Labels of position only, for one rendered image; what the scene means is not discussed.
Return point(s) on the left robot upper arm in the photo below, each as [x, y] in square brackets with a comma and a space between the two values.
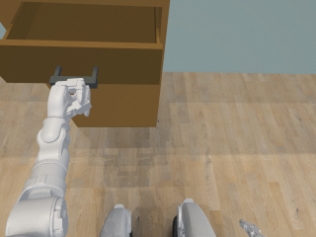
[39, 217]

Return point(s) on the left robot forearm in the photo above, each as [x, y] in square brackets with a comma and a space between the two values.
[51, 166]

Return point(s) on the left robot thigh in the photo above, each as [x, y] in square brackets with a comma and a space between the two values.
[117, 223]

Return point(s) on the robot left hand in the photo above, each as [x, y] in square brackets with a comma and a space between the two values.
[59, 99]

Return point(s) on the right robot thigh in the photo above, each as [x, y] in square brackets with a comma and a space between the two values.
[192, 219]

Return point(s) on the drawer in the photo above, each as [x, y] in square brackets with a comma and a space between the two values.
[122, 41]

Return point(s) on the robot thigh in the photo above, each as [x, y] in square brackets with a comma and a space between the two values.
[117, 223]
[192, 219]

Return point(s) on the robot right hand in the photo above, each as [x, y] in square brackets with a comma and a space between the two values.
[252, 229]

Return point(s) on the cabinet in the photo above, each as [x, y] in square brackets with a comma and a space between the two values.
[113, 105]

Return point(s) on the handle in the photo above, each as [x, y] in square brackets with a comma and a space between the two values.
[92, 81]

